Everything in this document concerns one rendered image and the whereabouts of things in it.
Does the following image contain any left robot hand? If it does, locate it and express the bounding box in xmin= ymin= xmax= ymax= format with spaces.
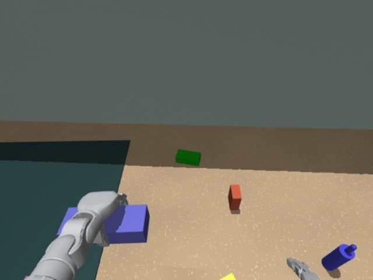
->
xmin=78 ymin=191 xmax=128 ymax=247

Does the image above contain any right robot hand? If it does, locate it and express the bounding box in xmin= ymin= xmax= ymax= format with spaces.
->
xmin=287 ymin=258 xmax=320 ymax=280

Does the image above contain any left robot arm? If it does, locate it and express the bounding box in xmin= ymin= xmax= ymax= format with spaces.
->
xmin=24 ymin=209 xmax=102 ymax=280

